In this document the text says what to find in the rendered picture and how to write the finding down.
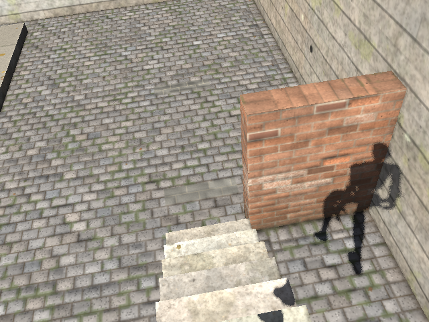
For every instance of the stairs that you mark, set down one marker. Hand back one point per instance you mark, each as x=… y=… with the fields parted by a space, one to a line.
x=222 y=273

